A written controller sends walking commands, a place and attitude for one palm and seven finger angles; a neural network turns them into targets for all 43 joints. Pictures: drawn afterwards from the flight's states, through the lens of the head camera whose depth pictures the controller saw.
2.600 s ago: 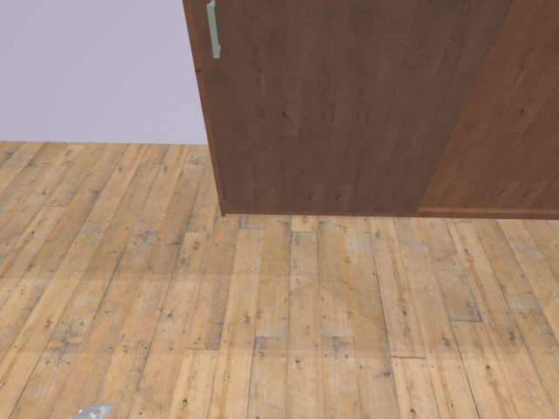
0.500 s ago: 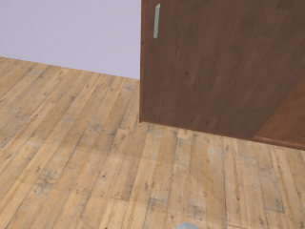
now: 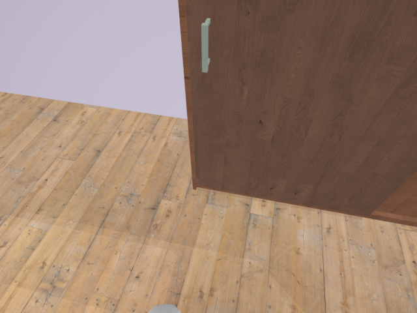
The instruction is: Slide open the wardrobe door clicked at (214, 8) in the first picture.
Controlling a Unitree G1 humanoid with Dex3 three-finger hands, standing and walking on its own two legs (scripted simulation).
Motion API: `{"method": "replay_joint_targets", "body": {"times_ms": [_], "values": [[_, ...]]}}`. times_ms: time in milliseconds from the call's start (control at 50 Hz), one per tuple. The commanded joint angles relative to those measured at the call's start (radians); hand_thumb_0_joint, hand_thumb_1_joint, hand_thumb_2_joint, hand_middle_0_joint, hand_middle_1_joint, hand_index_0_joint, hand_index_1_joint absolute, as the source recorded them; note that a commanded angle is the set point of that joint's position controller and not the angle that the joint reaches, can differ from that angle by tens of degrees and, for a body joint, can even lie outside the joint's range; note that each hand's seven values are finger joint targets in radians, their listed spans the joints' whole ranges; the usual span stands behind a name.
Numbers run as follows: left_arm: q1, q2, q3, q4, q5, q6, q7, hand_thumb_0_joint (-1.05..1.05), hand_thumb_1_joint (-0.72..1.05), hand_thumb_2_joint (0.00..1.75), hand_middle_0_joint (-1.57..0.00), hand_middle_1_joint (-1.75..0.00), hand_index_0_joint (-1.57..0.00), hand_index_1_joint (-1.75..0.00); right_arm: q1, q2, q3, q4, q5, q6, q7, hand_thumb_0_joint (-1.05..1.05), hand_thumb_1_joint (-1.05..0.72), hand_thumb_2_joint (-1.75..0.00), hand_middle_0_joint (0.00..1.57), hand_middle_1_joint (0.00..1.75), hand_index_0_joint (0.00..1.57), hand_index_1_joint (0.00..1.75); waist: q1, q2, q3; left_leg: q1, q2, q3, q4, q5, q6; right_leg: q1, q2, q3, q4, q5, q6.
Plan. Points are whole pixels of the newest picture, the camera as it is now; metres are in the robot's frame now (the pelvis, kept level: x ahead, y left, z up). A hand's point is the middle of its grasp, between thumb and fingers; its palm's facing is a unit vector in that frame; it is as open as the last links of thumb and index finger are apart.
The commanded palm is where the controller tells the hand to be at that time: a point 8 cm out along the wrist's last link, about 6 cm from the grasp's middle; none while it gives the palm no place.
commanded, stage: turn to face it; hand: left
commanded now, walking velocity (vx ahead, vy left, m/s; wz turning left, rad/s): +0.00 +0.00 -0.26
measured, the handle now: (206, 46) +0.80 +0.05 +0.11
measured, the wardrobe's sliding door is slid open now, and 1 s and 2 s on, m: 0.00 0.00 0.00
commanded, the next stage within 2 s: take the last steps up to it in 0.12 s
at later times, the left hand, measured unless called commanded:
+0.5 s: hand out of the picture +0.10 +0.17 -0.17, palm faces -0.05 -0.98 -0.19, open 7.4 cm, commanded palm none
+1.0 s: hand (138, 250) +0.29 +0.20 -0.17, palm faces -0.13 -0.97 -0.19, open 7.4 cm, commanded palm none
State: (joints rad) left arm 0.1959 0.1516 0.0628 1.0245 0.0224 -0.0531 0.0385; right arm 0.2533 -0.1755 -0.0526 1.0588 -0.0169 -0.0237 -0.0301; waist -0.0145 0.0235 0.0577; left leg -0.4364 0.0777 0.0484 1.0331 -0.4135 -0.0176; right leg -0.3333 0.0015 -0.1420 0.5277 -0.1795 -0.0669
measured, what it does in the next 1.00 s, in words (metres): walks ahead: left foot, then right foot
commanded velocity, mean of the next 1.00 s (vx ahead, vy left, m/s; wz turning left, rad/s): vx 0.20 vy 0.00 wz -0.08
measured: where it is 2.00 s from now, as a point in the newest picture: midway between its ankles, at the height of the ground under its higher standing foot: (212, 303)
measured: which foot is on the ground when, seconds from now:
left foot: up 0.00-0.12, down 0.14-0.44, up 0.46-0.78, down 0.80-1.00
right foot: down 0.00-0.18, up 0.20-0.42, down 0.44-0.80, up 0.82-1.00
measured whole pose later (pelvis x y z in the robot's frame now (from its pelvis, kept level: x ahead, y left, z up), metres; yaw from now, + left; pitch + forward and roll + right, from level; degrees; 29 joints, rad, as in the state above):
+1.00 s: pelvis +0.23 +0.02 +0.01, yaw -11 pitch +0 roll +1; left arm 0.26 0.16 0.07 1.08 0.03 -0.01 0.00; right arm 0.27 -0.14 -0.04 1.08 -0.02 -0.06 -0.02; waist 0.00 -0.03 0.04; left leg -0.23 0.04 0.19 0.46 -0.22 0.03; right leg -0.44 -0.08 -0.09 0.97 -0.40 -0.01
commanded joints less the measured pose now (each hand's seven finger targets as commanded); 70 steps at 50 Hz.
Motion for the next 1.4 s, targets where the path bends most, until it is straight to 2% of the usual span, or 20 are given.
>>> {"method": "replay_joint_targets", "body": {"times_ms": [0, 80, 160, 260, 360, 380, 420, 440, 540, 720, 740, 780, 800, 860, 920, 1060, 1080, 1120, 1200, 1380], "values": [[0.066, 0.128, 0.008, -0.027, 0.005, 0.015, -0.011, 0.0, 0.9, 0.9, -0.2, -0.3, -0.2, -0.3, 0.143, 0.023, 0.02, -0.012, -0.004, 0.013, 0.009, 0.0, -0.9, -0.9, 0.2, 0.3, 0.2, 0.3, -0.01, -0.124, -0.079, 0.159, 0.003, 0.026, -0.238, 0.059, -0.021, -0.051, -0.225, 0.252, -0.254, 0.144, -0.12], [0.058, 0.137, 0.01, -0.024, -0.007, 0.034, -0.02, 0.0, 0.9, 0.9, -0.2, -0.3, -0.2, -0.3, 0.109, -0.018, 0.02, -0.018, 0.002, 0.003, 0.005, 0.0, -0.9, -0.9, 0.2, 0.3, 0.2, 0.3, -0.02, -0.113, -0.054, 0.319, -0.012, 0.032, -0.505, 0.19, -0.031, -0.095, -0.173, 0.264, -0.217, -0.048, -0.055], [0.09, 0.08, 0.002, -0.036, -0.01, 0.063, -0.029, 0.0, 0.9, 0.9, -0.2, -0.3, -0.2, -0.3, 0.016, -0.155, -0.003, -0.061, -0.007, 0.003, -0.01, 0.0, -0.9, -0.9, 0.2, 0.3, 0.2, 0.3, 0.007, 0.265, 0.05, 0.142, 0.273, -0.292, -0.845, 0.052, 0.124, -0.051, -0.005, 0.09, 0.111, -0.222, 0.075], [0.147, 0.041, -0.006, -0.016, 0.004, 0.053, -0.04, 0.0, 0.9, 0.9, -0.2, -0.3, -0.2, -0.3, -0.006, -0.143, -0.009, -0.072, -0.013, -0.008, -0.007, 0.0, -0.9, -0.9, 0.2, 0.3, 0.2, 0.3, 0.012, 0.117, -0.05, 0.29, 0.239, -0.144, -0.773, 0.258, 0.162, -0.069, -0.038, 0.076, 0.255, -0.303, 0.077], [0.174, 0.024, -0.013, 0.011, 0.005, 0.026, -0.047, 0.0, 0.9, 0.9, -0.2, -0.3, -0.2, -0.3, 0.04, -0.137, -0.019, -0.027, -0.009, -0.007, 0.004, 0.0, -0.9, -0.9, 0.2, 0.3, 0.2, 0.3, 0.015, 0.097, -0.058, 0.278, 0.187, -0.07, -0.672, 0.207, 0.119, 0.085, -0.017, 0.012, -0.029, -0.156, 0.066], [0.2, 0.047, -0.009, 0.024, 0.004, 0.019, -0.043, 0.0, 0.9, 0.9, -0.2, -0.3, -0.2, -0.3, 0.039, -0.114, -0.016, -0.025, -0.002, -0.01, 0.009, 0.0, -0.9, -0.9, 0.2, 0.3, 0.2, 0.3, 0.031, 0.041, -0.058, 0.2, 0.153, -0.038, -0.614, 0.164, 0.086, 0.191, -0.039, 0.049, -0.12, -0.092, 0.053], [0.317, 0.18, 0.018, 0.064, 0.006, 0.011, -0.029, 0.0, 0.9, 0.9, -0.2, -0.3, -0.2, -0.3, -0.044, -0.038, 0.006, -0.077, 0.003, -0.018, 0.023, 0.0, -0.9, -0.9, 0.2, 0.3, 0.2, 0.3, 0.091, -0.242, -0.009, -0.127, -0.01, 0.137, -0.327, -0.061, 0.0, 0.38, -0.32, 0.435, -0.292, -0.126, -0.08], [0.374, 0.205, 0.025, 0.078, 0.002, 0.006, -0.024, 0.0, 0.9, 0.9, -0.2, -0.3, -0.2, -0.3, -0.137, -0.065, 0.001, -0.108, -0.005, -0.014, 0.026, 0.0, -0.9, -0.9, 0.2, 0.3, 0.2, 0.3, 0.138, -0.241, 0.019, -0.218, -0.004, 0.077, -0.169, -0.157, -0.002, 0.371, -0.396, 0.551, -0.332, -0.124, -0.155], [0.265, 0.129, 0.008, 0.063, 0.01, -0.009, -0.016, 0.0, 0.9, 0.9, -0.2, -0.3, -0.2, -0.3, -0.104, -0.039, -0.008, -0.08, -0.006, -0.008, 0.043, 0.0, -0.9, -0.9, 0.2, 0.3, 0.2, 0.3, 0.054, -0.123, 0.067, -0.205, 0.048, 0.021, -0.079, 0.029, -0.007, 0.261, -0.312, 0.314, -0.315, 0.024, -0.126], [0.231, 0.144, 0.014, 0.088, -0.001, -0.008, -0.018, 0.0, 0.9, 0.9, -0.2, -0.3, -0.2, -0.3, 0.019, -0.036, -0.007, -0.046, -0.003, -0.031, 0.046, 0.0, -0.9, -0.9, 0.2, 0.3, 0.2, 0.3, -0.012, -0.117, 0.028, 0.2, -0.034, 0.119, -0.49, 0.221, 0.017, 0.146, -0.209, 0.151, -0.145, 0.14, -0.041], [0.23, 0.125, 0.01, 0.086, -0.005, -0.005, -0.02, 0.0, 0.9, 0.9, -0.2, -0.3, -0.2, -0.3, 0.137, -0.072, -0.014, -0.009, -0.007, -0.039, 0.036, 0.0, -0.9, -0.9, 0.2, 0.3, 0.2, 0.3, -0.056, -0.053, -0.035, 0.352, -0.023, 0.093, -0.549, 0.239, 0.028, 0.109, -0.163, 0.114, 0.028, 0.192, -0.02], [0.239, 0.046, -0.005, 0.035, -0.013, -0.001, -0.031, 0.0, 0.9, 0.9, -0.2, -0.3, -0.2, -0.3, 0.326, -0.244, -0.048, 0.028, -0.013, -0.037, 0.013, 0.0, -0.9, -0.9, 0.2, 0.3, 0.2, 0.3, -0.09, 0.291, -0.159, 0.566, 0.359, -0.417, -0.74, 0.283, 0.187, -0.182, 0.009, 0.03, 0.549, -0.401, 0.049], [0.197, 0.056, -0.004, 0.023, -0.004, 0.002, -0.025, 0.0, 0.9, 0.9, -0.2, -0.3, -0.2, -0.3, 0.283, -0.218, -0.039, 0.03, -0.01, -0.032, 0.008, 0.0, -0.9, -0.9, 0.2, 0.3, 0.2, 0.3, -0.087, 0.232, -0.13, 0.485, 0.373, -0.424, -0.795, 0.133, 0.21, -0.227, -0.027, 0.101, 0.674, -0.417, 0.032], [0.121, 0.037, 0.002, 0.025, 0.006, 0.013, -0.04, 0.0, 0.9, 0.9, -0.2, -0.3, -0.2, -0.3, 0.12, -0.082, -0.006, -0.006, -0.009, -0.044, 0.002, 0.0, -0.9, -0.9, 0.2, 0.3, 0.2, 0.3, -0.022, 0.092, 0.048, 0.209, 0.286, -0.244, -0.844, 0.135, 0.178, -0.226, -0.121, 0.133, 0.669, -0.232, 0.041], [0.166, 0.006, -0.006, 0.032, 0.002, 0.034, -0.043, 0.0, 0.9, 0.9, -0.2, -0.3, -0.2, -0.3, 0.078, -0.086, -0.001, -0.009, -0.007, -0.052, 0.0, 0.0, -0.9, -0.9, 0.2, 0.3, 0.2, 0.3, 0.024, 0.084, -0.017, 0.19, 0.234, -0.099, -0.827, 0.303, 0.178, -0.113, -0.118, 0.096, 0.463, -0.211, 0.059], [0.151, 0.016, -0.007, 0.011, 0.009, 0.029, -0.041, 0.0, 0.9, 0.9, -0.2, -0.3, -0.2, -0.3, 0.065, -0.097, -0.016, 0.009, -0.008, -0.018, 0.011, 0.0, -0.9, -0.9, 0.2, 0.3, 0.2, 0.3, 0.049, 0.062, 0.002, 0.116, 0.177, -0.035, -0.723, 0.093, 0.137, 0.127, -0.048, -0.002, 0.054, -0.056, 0.071], [0.184, 0.047, -0.003, 0.02, 0.01, 0.021, -0.036, 0.0, 0.9, 0.9, -0.2, -0.3, -0.2, -0.3, 0.062, -0.072, -0.011, 0.01, -0.005, -0.017, 0.013, 0.0, -0.9, -0.9, 0.2, 0.3, 0.2, 0.3, 0.071, -0.01, 0.008, 0.066, 0.139, -0.01, -0.636, 0.072, 0.104, 0.212, -0.057, 0.026, -0.038, -0.027, 0.065], [0.228, 0.177, 0.011, 0.033, 0.009, 0.004, -0.018, 0.0, 0.9, 0.9, -0.2, -0.3, -0.2, -0.3, 0.088, 0.015, 0.015, -0.012, 0.008, -0.014, 0.018, 0.0, -0.9, -0.9, 0.2, 0.3, 0.2, 0.3, 0.066, -0.305, -0.034, -0.066, -0.022, 0.112, -0.355, -0.098, 0.004, 0.306, -0.37, 0.407, -0.238, 0.109, -0.044], [0.059, 0.141, -0.006, 0.004, 0.001, 0.008, 0.004, 0.0, 0.9, 0.9, -0.2, -0.3, -0.2, -0.3, 0.11, 0.007, 0.02, 0.036, 0.017, 0.019, -0.002, 0.0, -0.9, -0.9, 0.2, 0.3, 0.2, 0.3, 0.008, -0.155, -0.058, 0.086, 0.013, -0.019, -0.254, -0.081, -0.012, 0.187, -0.34, 0.257, -0.162, 0.669, -0.122], [0.019, 0.172, 0.032, -0.029, 0.006, 0.063, 0.013, 0.0, 0.9, 0.9, -0.2, -0.3, -0.2, -0.3, 0.057, -0.019, -0.012, -0.027, 0.009, 0.058, -0.003, 0.0, -0.9, -0.9, 0.2, 0.3, 0.2, 0.3, 0.022, -0.183, -0.069, 0.11, -0.026, 0.014, -0.356, 0.037, -0.03, 0.193, -0.311, 0.179, -0.097, 0.634, -0.11]]}}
